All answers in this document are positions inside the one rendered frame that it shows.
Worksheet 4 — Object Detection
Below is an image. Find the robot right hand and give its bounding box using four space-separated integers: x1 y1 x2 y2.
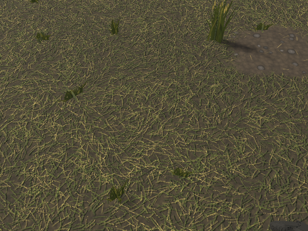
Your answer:
269 220 308 231

